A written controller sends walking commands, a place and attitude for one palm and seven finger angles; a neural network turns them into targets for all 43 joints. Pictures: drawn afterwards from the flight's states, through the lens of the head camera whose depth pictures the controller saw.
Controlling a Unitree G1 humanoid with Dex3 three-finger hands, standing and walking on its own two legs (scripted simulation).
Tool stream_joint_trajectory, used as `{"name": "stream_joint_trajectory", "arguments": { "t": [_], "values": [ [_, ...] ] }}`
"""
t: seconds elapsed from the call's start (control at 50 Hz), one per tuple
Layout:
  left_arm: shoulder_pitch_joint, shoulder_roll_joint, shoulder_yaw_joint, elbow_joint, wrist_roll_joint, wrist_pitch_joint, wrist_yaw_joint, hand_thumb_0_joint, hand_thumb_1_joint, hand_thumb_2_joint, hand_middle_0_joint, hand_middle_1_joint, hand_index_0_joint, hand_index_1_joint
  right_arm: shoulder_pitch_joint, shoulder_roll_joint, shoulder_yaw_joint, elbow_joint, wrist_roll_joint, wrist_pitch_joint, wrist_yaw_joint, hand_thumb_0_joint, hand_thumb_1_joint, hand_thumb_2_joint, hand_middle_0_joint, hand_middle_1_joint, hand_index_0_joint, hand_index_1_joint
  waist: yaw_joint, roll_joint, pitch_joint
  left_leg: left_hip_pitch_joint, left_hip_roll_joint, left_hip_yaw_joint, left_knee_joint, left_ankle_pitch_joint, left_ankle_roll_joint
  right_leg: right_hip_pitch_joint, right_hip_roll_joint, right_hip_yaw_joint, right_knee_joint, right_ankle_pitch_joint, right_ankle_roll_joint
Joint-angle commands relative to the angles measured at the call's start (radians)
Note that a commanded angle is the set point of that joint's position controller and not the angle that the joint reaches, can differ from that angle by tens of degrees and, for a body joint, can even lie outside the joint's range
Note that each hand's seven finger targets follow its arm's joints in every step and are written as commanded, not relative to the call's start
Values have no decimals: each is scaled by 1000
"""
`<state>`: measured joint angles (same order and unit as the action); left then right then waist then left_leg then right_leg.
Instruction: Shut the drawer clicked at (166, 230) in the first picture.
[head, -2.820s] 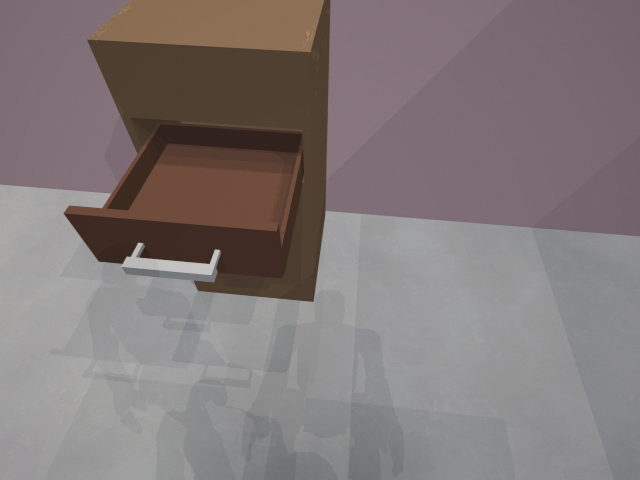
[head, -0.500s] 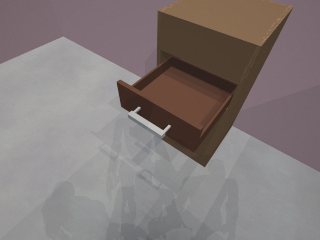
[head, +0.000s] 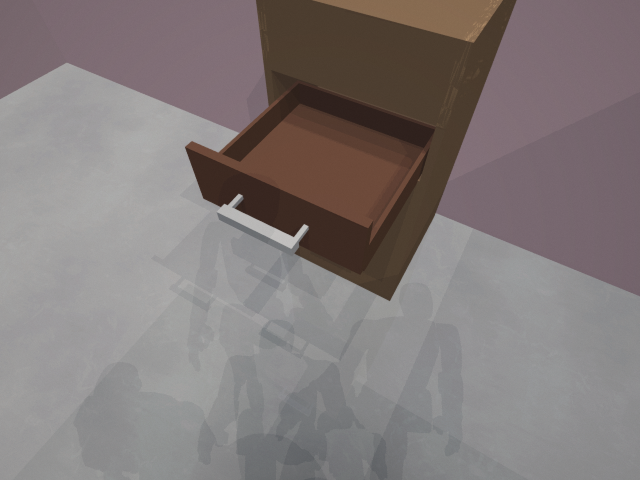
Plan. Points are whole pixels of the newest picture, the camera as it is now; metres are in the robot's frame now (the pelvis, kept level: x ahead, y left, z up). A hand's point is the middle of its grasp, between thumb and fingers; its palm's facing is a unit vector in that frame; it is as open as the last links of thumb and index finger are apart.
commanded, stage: turn to face it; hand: left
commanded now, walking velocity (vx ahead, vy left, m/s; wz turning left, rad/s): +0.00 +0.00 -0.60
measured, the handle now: (263, 221) +0.54 +0.14 -0.10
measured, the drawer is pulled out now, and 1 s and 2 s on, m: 0.30 0.30 0.30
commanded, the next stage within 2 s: take the last steps up to it in 0.76 s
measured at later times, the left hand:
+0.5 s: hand out of the picture +0.09 +0.16 -0.16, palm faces -0.15 -0.96 -0.23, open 7.4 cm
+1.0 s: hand (270, 409) +0.23 +0.09 -0.16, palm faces -0.43 -0.86 -0.26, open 7.4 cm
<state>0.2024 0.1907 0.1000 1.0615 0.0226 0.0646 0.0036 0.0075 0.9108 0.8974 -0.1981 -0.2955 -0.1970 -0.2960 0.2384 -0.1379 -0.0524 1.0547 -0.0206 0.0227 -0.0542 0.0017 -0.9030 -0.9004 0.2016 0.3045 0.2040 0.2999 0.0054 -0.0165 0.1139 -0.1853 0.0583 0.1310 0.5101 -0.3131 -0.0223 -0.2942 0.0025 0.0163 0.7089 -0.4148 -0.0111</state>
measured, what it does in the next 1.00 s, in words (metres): steps on the spot, turning right: left foot, then right foot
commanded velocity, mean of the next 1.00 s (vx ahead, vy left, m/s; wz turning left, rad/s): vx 0.01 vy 0.02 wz -0.33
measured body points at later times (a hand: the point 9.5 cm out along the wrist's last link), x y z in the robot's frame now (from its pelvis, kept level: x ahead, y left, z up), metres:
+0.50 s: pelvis +0.02 -0.03 +0.01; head +0.09 -0.03 +0.45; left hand +0.10 +0.21 -0.15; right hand +0.12 -0.30 -0.12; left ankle +0.05 +0.12 -0.69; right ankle -0.01 -0.10 -0.73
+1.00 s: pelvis +0.05 -0.04 +0.00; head +0.09 -0.08 +0.44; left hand +0.25 +0.14 -0.14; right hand -0.08 -0.27 -0.16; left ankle +0.07 +0.10 -0.71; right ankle -0.03 -0.14 -0.73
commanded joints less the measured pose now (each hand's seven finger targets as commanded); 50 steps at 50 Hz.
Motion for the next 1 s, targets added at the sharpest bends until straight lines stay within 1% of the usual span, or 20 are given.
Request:
{"name": "stream_joint_trajectory", "arguments": {
  "t": [0.0, 0.04, 0.06, 0.08, 0.1, 0.14, 0.2, 0.36, 0.46, 0.52, 0.54, 0.56, 0.6, 0.68, 0.84, 0.88, 0.9, 0.92, 0.96, 0.98],
  "values": [
    [0, 56, 22, -111, -2, -15, -9, 0, 900, 900, -200, -300, -200, -300, 10, -206, -41, -76, -17, -17, -11, 0, -900, -900, 200, 300, 200, 300, 13, 204, -44, -13, 321, -187, -161, 372, 170, -47, -29, -24, 98, -89, -9],
    [150, 95, 37, -77, 2, -27, -14, 0, 900, 900, -200, -300, -200, -300, -75, -216, -45, -107, -5, -10, -9, 0, -900, -900, 200, 300, 200, 300, 98, 85, -103, -99, 208, -68, 88, 271, 71, 166, -33, -27, -219, 194, -10],
    [210, 219, 57, -64, 18, -44, -1, 0, 900, 900, -200, -300, -200, -300, -74, -148, -37, -143, 10, -5, -4, 0, -900, -900, 200, 300, 200, 300, 112, -320, -125, -298, 27, 33, 363, -90, -10, 277, -243, 327, -440, 453, -76],
    [220, 257, 58, -58, 3, -38, 13, 0, 900, 900, -200, -300, -200, -300, -121, -155, -40, -166, 11, 5, -2, 0, -900, -900, 200, 300, 200, 300, 119, -329, -96, -387, -36, -69, 557, -340, -34, 259, -363, 496, -431, 721, -147],
    [170, 237, 52, -75, -1, -36, 20, 0, 900, 900, -200, -300, -200, -300, -86, -161, -42, -153, 12, 13, -1, 0, -900, -900, 200, 300, 200, 300, 79, -239, -102, -404, 6, -157, 644, -291, -32, 253, -356, 432, -415, 607, -205],
    [34, 190, 41, -131, 3, -29, 20, 0, 900, 900, -200, -300, -200, -300, -114, -159, -45, -143, 8, 15, 7, 0, -900, -900, 200, 300, 200, 300, 30, -171, -56, -403, 24, -167, 675, -167, -38, 139, -253, 391, -407, 390, -205],
    [43, 181, 33, -142, 1, -43, 25, 0, 900, 900, -200, -300, -200, -300, -133, -140, -35, -152, 8, 11, 11, 0, -900, -900, 200, 300, 200, 300, 29, -71, -122, -368, 11, -155, 571, -126, -51, 215, -215, 330, -347, 634, -196],
    [101, 192, 37, -150, 6, -38, 23, 0, 900, 900, -200, -300, -200, -300, -226, -150, -31, -208, 19, 6, 4, 0, -900, -900, 200, 300, 200, 300, 55, -121, -162, -345, -34, -167, 437, -113, -54, 303, -181, 391, -311, 793, -187],
    [46, 202, 41, -178, 12, -36, 22, 0, 900, 900, -200, -300, -200, -300, -212, -148, -26, -226, 26, -5, 3, 0, -900, -900, 200, 300, 200, 300, 29, -97, -146, -202, -52, -172, 243, -118, -32, 197, -183, 430, -298, 767, -192],
    [-26, 191, 35, -201, -4, -38, 19, 0, 900, 900, -200, -300, -200, -300, -74, -168, -28, -192, 29, -19, -3, 0, -900, -900, 200, 300, 200, 300, -45, -39, -178, 57, -44, -171, -52, 104, -17, 69, -121, 381, -222, 664, -113],
    [-20, 152, 27, -213, -13, -39, 17, 0, 900, 900, -200, -300, -200, -300, -28, -220, -33, -184, 19, -32, -7, 0, -900, -900, 200, 300, 200, 300, -61, 87, -202, 197, 96, -300, -176, 185, 27, -64, -19, 294, -121, 438, -58],
    [20, 106, 16, -219, -19, -40, 6, 0, 900, 900, -200, -300, -200, -300, -25, -309, -50, -200, 6, -32, -5, 0, -900, -900, 200, 300, 200, 300, -38, 358, -207, 246, 356, -563, -226, 385, 137, -217, 103, 126, 113, -139, 12],
    [7, 140, 25, -228, -6, -33, 1, 0, 900, 900, -200, -300, -200, -300, -55, -288, -29, -237, -16, -15, -13, 0, -900, -900, 200, 300, 200, 300, -22, 173, -113, 14, 412, -536, -226, 406, 257, -193, 32, 99, 405, -179, 42],
    [-8, 121, 19, -196, 1, -19, -16, 0, 900, 900, -200, -300, -200, -300, -66, -216, -1, -225, -15, -27, -14, 0, -900, -900, 200, 300, 200, 300, 9, 180, -122, 63, 227, -277, -173, 626, 169, -235, 12, 53, 478, -31, 58],
    [-82, 84, -18, -206, -8, -35, -22, 0, 900, 900, -200, -300, -200, -300, 69, -266, -28, -142, -12, -16, 3, 0, -900, -900, 200, 300, 200, 300, -40, 244, -198, 157, 211, -181, -71, 754, 137, -21, 30, -86, -55, 7, 27],
    [16, 101, -14, -167, -7, -50, -17, 0, 900, 900, -200, -300, -200, -300, 59, -247, -25, -130, 0, -13, 8, 0, -900, -900, 200, 300, 200, 300, 12, 181, -218, 53, 146, -135, 16, 557, 76, 198, 22, -81, -310, 249, 10],
    [92, 171, -2, -135, -1, -63, -6, 0, 900, 900, -200, -300, -200, -300, 57, -194, -16, -136, 15, -17, 17, 0, -900, -900, 200, 300, 200, 300, 42, 22, -251, -121, 83, -79, 130, 266, 23, 404, -119, 71, -378, 437, -23],
    [153, 272, 17, -106, 6, -73, 7, 0, 900, 900, -200, -300, -200, -300, 15, -126, 5, -173, 18, -18, 25, 0, -900, -900, 200, 300, 200, 300, 71, -245, -243, -329, -29, -29, 288, -249, -24, 479, -368, 342, -386, 669, -119],
    [84, 244, -3, -115, 2, -71, 16, 0, 900, 900, -200, -300, -200, -300, 27, -146, -2, -157, 10, -8, 29, 0, -900, -900, 200, 300, 200, 300, 46, -118, -145, -309, 15, -134, 402, -277, -9, 317, -384, 241, -379, 619, -215],
    [28, 200, -4, -116, 7, -72, 25, 0, 900, 900, -200, -300, -200, -300, 32, -135, -1, -125, 9, -8, 24, 0, -900, -900, 200, 300, 200, 300, 20, -204, -116, -313, 23, -141, 388, -226, -11, 311, -306, 199, -336, 791, -197]
  ]
}}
